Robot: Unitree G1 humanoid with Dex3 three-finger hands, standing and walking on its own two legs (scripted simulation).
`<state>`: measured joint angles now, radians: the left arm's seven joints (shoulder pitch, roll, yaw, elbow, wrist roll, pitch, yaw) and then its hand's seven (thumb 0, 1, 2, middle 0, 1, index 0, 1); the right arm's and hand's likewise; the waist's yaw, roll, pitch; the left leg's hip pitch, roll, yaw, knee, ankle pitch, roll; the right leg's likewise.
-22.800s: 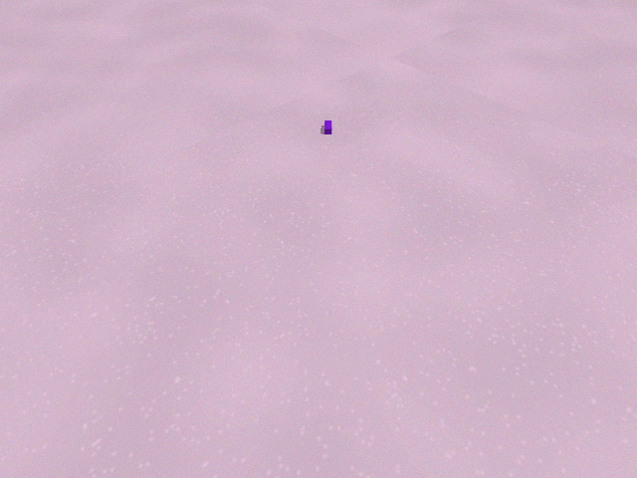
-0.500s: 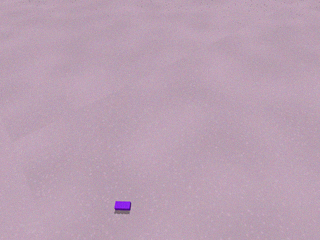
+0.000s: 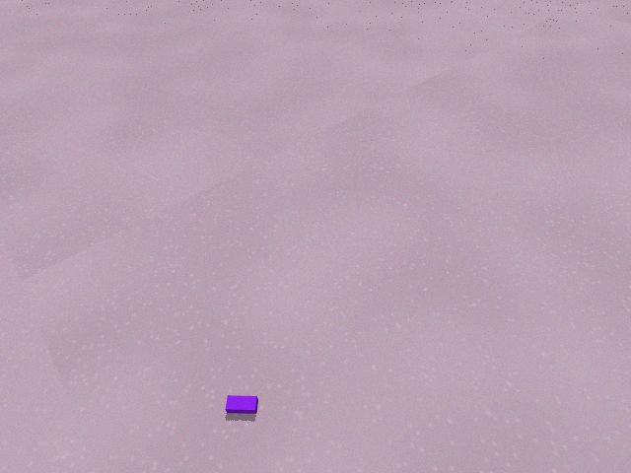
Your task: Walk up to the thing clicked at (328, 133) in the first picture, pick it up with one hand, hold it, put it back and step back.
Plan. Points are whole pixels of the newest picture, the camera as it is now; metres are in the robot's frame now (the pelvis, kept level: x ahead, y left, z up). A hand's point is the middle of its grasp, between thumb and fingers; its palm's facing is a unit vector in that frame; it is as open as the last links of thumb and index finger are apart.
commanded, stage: stand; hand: left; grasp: from above
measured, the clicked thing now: (242, 404) +0.48 +0.25 -0.77
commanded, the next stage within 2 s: rise first in 0.60 s
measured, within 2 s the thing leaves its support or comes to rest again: neither
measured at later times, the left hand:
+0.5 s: hand out of the picture +0.07 +0.26 -0.16, palm faces -0.03 -0.94 -0.35, open 7.4 cm
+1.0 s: hand out of the picture +0.15 +0.25 -0.17, palm faces -0.04 -0.93 -0.36, open 9.8 cm
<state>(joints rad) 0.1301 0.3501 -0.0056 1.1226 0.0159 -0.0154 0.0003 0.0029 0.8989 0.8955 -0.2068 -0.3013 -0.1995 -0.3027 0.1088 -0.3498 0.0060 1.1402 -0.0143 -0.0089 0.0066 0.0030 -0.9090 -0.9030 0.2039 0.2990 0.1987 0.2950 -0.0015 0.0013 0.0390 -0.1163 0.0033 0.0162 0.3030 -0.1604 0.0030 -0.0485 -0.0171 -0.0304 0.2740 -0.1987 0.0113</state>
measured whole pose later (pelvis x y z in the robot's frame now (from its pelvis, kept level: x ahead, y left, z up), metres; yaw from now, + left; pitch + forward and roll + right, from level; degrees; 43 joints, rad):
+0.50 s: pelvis +0.00 +0.00 +0.00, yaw +0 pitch -2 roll +0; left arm 0.13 0.35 -0.01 1.12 0.02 -0.01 0.00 0.00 0.90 0.90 -0.21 -0.30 -0.20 -0.30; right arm 0.11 -0.35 0.00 1.14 -0.01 -0.01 0.01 0.00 -0.91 -0.90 0.20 0.30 0.20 0.30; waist 0.00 0.00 0.04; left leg -0.11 -0.01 0.02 0.30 -0.16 0.01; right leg -0.05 -0.03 -0.03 0.28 -0.21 0.02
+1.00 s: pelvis -0.01 +0.00 -0.02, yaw -1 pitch +7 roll -1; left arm -0.03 0.34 0.15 0.98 0.12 0.05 -0.02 0.00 0.30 0.83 -0.23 -0.74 -0.23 -0.73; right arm 0.24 -0.25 -0.02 0.74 0.03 -0.03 -0.02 0.00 -0.88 -0.89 0.20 0.30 0.20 0.29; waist -0.03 -0.01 -0.01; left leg -0.47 0.02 0.02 0.63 -0.29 0.01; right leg -0.41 -0.01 -0.02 0.61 -0.33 0.01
